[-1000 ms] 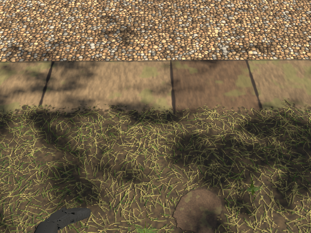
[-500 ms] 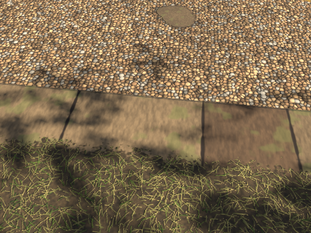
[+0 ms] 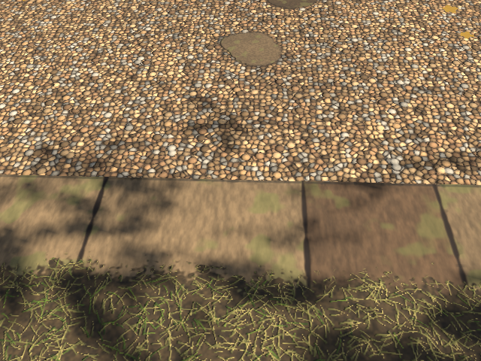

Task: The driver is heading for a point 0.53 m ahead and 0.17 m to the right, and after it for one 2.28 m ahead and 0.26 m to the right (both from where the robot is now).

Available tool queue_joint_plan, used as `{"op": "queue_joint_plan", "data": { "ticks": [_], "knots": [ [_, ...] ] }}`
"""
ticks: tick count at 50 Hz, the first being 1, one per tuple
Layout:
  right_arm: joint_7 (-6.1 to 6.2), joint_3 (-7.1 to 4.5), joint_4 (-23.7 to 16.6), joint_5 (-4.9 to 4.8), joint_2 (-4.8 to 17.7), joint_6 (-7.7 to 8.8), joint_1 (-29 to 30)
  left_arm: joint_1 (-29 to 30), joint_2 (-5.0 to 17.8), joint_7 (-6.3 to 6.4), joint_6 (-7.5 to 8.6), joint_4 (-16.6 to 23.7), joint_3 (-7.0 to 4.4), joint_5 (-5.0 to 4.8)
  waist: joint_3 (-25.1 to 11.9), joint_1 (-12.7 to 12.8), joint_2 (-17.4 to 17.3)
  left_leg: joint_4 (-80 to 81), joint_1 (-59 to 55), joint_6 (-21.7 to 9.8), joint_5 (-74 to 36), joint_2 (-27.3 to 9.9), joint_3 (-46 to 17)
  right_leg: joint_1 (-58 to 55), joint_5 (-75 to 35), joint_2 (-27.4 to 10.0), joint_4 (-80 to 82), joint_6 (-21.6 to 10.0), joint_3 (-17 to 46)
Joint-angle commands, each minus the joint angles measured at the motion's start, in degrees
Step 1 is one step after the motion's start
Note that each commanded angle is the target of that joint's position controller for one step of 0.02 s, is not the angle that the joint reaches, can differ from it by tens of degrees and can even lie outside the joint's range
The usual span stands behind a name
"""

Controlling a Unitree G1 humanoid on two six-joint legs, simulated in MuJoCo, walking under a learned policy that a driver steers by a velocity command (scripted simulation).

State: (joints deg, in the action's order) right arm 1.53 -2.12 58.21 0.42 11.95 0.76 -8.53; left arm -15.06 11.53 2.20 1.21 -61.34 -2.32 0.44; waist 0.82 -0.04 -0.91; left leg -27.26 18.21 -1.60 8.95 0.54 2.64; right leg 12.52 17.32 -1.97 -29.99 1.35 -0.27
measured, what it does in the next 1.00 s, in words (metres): walks ahead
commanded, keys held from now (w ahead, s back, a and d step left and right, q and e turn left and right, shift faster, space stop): no key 0.40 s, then w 0.18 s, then w+e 0.42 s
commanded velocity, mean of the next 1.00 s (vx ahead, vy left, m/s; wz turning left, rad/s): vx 0.20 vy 0.00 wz -0.13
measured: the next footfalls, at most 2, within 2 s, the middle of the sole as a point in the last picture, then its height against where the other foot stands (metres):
right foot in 1.14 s outside the picture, level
left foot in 1.60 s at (282, 301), level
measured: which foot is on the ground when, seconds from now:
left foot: down 0.00-1.00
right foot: down 0.00-0.66, up 0.68-1.00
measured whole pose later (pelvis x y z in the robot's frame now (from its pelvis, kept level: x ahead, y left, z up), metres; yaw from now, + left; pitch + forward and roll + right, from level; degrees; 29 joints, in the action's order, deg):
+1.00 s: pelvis +0.20 +0.00 +0.00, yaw -10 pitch +1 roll +1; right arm 1.5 -1.8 63.3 0.8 10.7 5.5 -24.6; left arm -4.6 12.8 -1.8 2.9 -51.3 -3.8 -1.8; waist 0.6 -4.0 1.4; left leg -12.1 -6.7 -0.8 20.0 1.0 12.9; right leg 41.0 1.1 -5.1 -46.6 -3.6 0.0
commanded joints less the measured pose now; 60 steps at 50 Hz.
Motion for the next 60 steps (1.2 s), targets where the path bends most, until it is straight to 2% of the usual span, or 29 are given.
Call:
{"op": "queue_joint_plan", "data": {
  "ticks": [1, 8, 20, 21, 23, 25, 28, 29, 31, 32, 33, 34, 35, 36, 37, 38, 39, 40, 43, 46, 49, 51, 54, 55, 56, 57, 58, 59, 60],
  "knots": [
    [-0.05, -0.98, -1.48, -0.16, 5.1, 0.45, 0.37, -1.68, 5.68, 0.1, 0.94, 1.15, -0.8, -0.2, -0.48, 0.0, 2.96, 2.52, -6.84, -2.0, -2.27, -2.76, -3.13, 5.34, -2.5, -1.87, 7.42, -2.29, 1.88],
    [0.03, -1.0, 0.26, -0.48, 5.33, -0.13, -0.26, -3.11, 5.17, 0.11, 0.46, 0.33, -0.46, -0.31, -1.52, 0.33, 1.0, 0.66, -8.41, -1.93, -8.88, -2.88, -2.99, 2.94, -8.58, -1.19, 5.79, -2.27, 0.9],
    [0.58, -1.1, 2.28, -0.64, 5.47, -0.96, -0.02, -3.52, 3.94, 0.24, -0.09, -0.5, -0.12, -0.25, 0.05, 0.08, 1.28, 0.54, -8.87, -1.5, -8.68, -2.99, -3.2, 2.34, -8.63, -0.48, 6.45, -2.07, 0.07],
    [0.57, -1.01, 3.05, -0.66, 4.91, -1.03, -1.01, -4.91, 3.54, 0.26, -0.19, -1.27, -0.1, -0.34, -1.1, 0.2, 1.44, 0.43, -9.24, -1.56, -2.0, -2.18, -2.36, 1.79, -2.39, -0.02, 6.97, -2.39, -0.42],
    [0.63, -1.55, 3.39, -1.33, 5.85, -1.1, -1.36, -4.75, 5.23, 0.48, -0.38, -0.95, -0.73, -1.0, 2.27, 0.05, 3.14, -1.36, -4.99, -2.19, 19.94, -0.13, -0.7, 4.68, 15.72, -0.26, 7.66, -4.95, 0.96],
    [0.46, -1.58, 2.36, -1.54, 5.52, 0.11, 0.48, -5.81, 6.16, 0.64, 0.42, -0.07, -1.08, -1.58, 7.17, 1.07, 3.9, -2.9, 2.07, -2.83, 27.28, -0.34, -1.47, 6.04, 25.87, -3.38, 10.23, -7.8, 5.85],
    [-0.89, -1.12, 0.31, -2.07, 2.68, 3.17, 3.88, -9.52, 9.98, 0.24, 2.44, -0.73, -2.43, -2.22, 10.12, 2.27, 11.57, -14.63, 11.6, -2.6, 14.98, 0.03, 1.54, -0.21, 27.87, -15.01, 17.77, -14.07, 22.29],
    [-1.39, -1.08, -0.05, -2.13, 2.59, 3.94, 3.99, -8.65, 9.55, 0.05, 2.98, -0.33, -2.41, -2.11, 10.64, 1.7, 11.42, -15.71, 12.14, -3.45, 14.15, -1.29, 0.34, -0.15, 23.52, -16.85, 17.51, -14.82, 24.18],
    [-1.84, -1.51, 1.45, -2.45, 3.01, 5.1, -1.42, -4.91, 7.99, -0.7, 3.36, 1.14, -1.89, -2.39, 8.91, -2.3, 9.53, -7.23, 2.73, -4.43, 14.37, -0.56, 1.18, 2.93, 12.63, -13.5, 13.03, -12.54, 19.46],
    [-1.76, -2.22, 3.94, -2.49, 4.05, 5.32, -8.06, -1.49, 7.95, -1.01, 3.24, 2.52, -1.83, -2.51, 6.92, -5.48, 8.12, -2.31, -8.63, -4.46, 11.36, 0.04, 0.68, 8.58, 6.69, -9.67, 8.83, -10.25, 14.96],
    [-1.42, -3.77, 6.21, -1.99, 8.46, 5.48, -16.63, 3.09, 7.14, -1.15, 3.6, 4.91, -1.54, -2.67, 4.79, -9.19, 1.1, 3.64, -19.92, -6.21, 11.73, -5.49, -8.88, 17.38, -4.28, -3.68, -4.58, -6.62, 7.64],
    [-1.66, -5.66, 7.88, -1.64, 15.6, 5.52, -24.91, 2.83, 3.25, -0.92, 4.5, 7.34, -0.76, -2.57, -0.56, -10.37, -15.87, 13.0, -31.24, -12.49, 14.32, -18.43, -31.27, 28.54, 1.58, 4.3, -26.4, -2.56, -1.43],
    [-1.81, -3.84, 7.65, -0.33, 10.77, 6.18, -24.5, 3.03, 4.91, -0.83, 5.15, 7.23, -1.33, -3.04, -1.45, -9.06, -11.94, 15.79, -29.96, -15.15, 11.09, -24.58, -41.75, 33.37, 13.41, 4.43, -39.83, -3.33, 7.15],
    [-1.64, -2.48, 6.08, -0.41, 6.94, 6.53, -19.33, 1.36, 5.4, -1.23, 5.27, 6.67, -1.72, -4.02, 2.06, -5.57, -6.32, 14.68, -27.45, -13.17, 8.65, -24.46, -34.97, 36.34, 10.08, 1.56, -45.02, -5.41, 10.48],
    [-1.79, -1.8, 4.47, -0.66, 5.25, 6.61, -15.06, 0.22, 4.54, -1.53, 5.1, 5.9, -1.62, -4.05, 2.83, -3.53, -3.67, 15.01, -24.91, -10.53, 7.7, -21.76, -26.86, 36.01, 4.25, -0.74, -44.99, -6.79, 10.27],
    [-2.04, -1.39, 3.82, -0.78, 4.72, 6.57, -12.64, 0.5, 4.07, -1.54, 4.9, 5.71, -1.88, -3.77, 4.65, -2.47, -2.34, 15.98, -22.63, -8.41, 3.86, -19.62, -20.2, 35.85, -0.59, -2.06, -41.8, -7.46, 10.15],
    [-2.06, -0.8, 3.64, -0.54, 3.29, 6.38, -11.78, 0.96, 4.94, -1.61, 4.4, 5.65, -2.53, -3.3, 4.77, -1.78, -3.06, 16.19, -21.03, -6.03, -2.13, -16.78, -13.34, 33.67, -3.72, -3.33, -38.59, -7.7, 9.04],
    [-1.94, -0.53, 3.78, -0.07, 2.72, 6.08, -12.52, 0.71, 4.51, -1.99, 3.79, 5.61, -2.73, -3.2, 4.08, -1.58, -4.15, 16.33, -19.86, -4.93, -5.96, -15.05, -9.0, 31.48, -5.6, -3.54, -37.0, -7.43, 7.61],
    [-0.82, -0.74, 4.02, 0.67, 5.37, 5.74, -14.79, 4.49, 2.16, -2.89, 2.41, 7.85, -2.34, -2.67, 4.8, -1.65, -2.28, 18.18, -18.36, -5.92, -12.84, -14.91, -3.49, 33.26, -9.64, -3.74, -33.51, -5.38, 5.34],
    [0.14, -0.96, 2.73, 0.97, 7.29, 5.42, -13.53, 11.88, 1.37, -3.42, 2.39, 12.09, -1.48, -2.42, 7.04, -2.22, -1.85, 20.61, -15.21, -5.66, -13.55, -14.19, 1.76, 32.51, -15.59, -3.59, -21.61, -4.24, 2.51],
    [0.59, -1.31, 2.65, 0.15, 8.43, 5.2, -16.25, 18.07, 1.24, -4.58, 2.38, 15.43, -0.73, -2.08, 8.06, -3.75, -1.81, 21.07, -16.43, -5.46, -15.71, -15.05, 5.87, 30.16, -18.52, -3.01, -14.08, -4.9, -1.84],
    [0.55, -1.54, 2.62, -0.35, 8.82, 4.77, -17.4, 20.5, 1.57, -5.48, 2.33, 17.19, -0.6, -2.17, 8.43, -3.63, -1.64, 18.87, -19.74, -5.06, -21.23, -15.89, 8.29, 29.08, -17.09, -2.17, -10.41, -6.28, -3.81],
    [0.87, -2.27, 1.23, -0.69, 11.33, 3.98, -15.9, 18.16, 4.52, -6.46, 2.24, 18.63, -1.91, -2.19, 3.71, 0.46, -5.37, 8.33, -24.04, -3.89, -50.49, -17.06, 11.19, 19.49, -11.07, 2.74, -9.07, -9.51, -8.28],
    [1.07, -2.61, 0.47, -0.62, 12.43, 3.5, -14.77, 12.97, 6.67, -6.61, 2.06, 17.92, -2.96, -2.31, 0.37, 3.67, -6.97, 0.48, -24.06, -3.54, -58.31, -17.24, 11.54, 12.9, -8.57, 4.83, -9.36, -10.85, -9.08],
    [1.03, -2.85, -0.54, -0.82, 13.4, 3.21, -13.0, 4.71, 9.89, -6.43, 1.8, 16.16, -4.58, -2.31, -4.17, 8.16, -7.26, -10.28, -20.86, -2.75, -58.94, -16.56, 11.41, 1.36, -9.81, 6.59, -6.15, -12.7, -8.58],
    [0.89, -2.77, -1.7, -0.73, 13.39, 3.52, -12.07, -4.11, 13.76, -5.33, 1.21, 14.04, -6.71, -2.33, -8.3, 12.6, -4.89, -25.75, -9.29, -0.61, -46.27, -14.08, 11.08, -14.93, -9.72, 4.88, -2.8, -14.91, -2.17],
    [-0.45, -0.46, -4.16, 1.07, 4.0, 4.87, -16.87, -5.41, 18.42, -4.19, 0.97, 13.63, -7.21, -2.28, -13.43, 5.77, 12.35, -49.63, 15.43, 2.24, 15.61, -3.42, 8.6, -33.76, -4.82, -10.82, -1.03, -23.25, 26.97],
    [-1.42, -0.16, -7.11, -1.66, 5.1, 7.98, -13.98, -7.42, 17.37, -4.17, 1.7, 14.78, -6.33, -1.03, -23.25, 6.44, 10.89, -60.4, 23.25, 1.59, 24.2, 1.94, -6.44, -38.54, 5.25, -18.43, 12.19, -29.1, 51.33],
    [-1.73, -1.42, -9.51, -3.77, 9.11, 9.52, -5.96, -5.93, 13.47, -4.13, 2.57, 14.29, -5.39, -0.58, -14.93, 7.87, 7.26, -59.63, 29.47, -0.33, 18.82, -1.49, -9.16, -33.68, 3.15, -16.11, 15.37, -24.67, 44.08]
  ]
}}
Velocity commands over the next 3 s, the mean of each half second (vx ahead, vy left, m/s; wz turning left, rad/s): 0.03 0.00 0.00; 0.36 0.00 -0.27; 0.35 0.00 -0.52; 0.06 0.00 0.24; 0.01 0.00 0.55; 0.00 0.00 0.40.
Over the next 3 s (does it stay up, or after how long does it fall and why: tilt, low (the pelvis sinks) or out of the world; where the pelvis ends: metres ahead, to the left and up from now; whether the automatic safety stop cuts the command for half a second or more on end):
stays up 0.56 -0.14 0.00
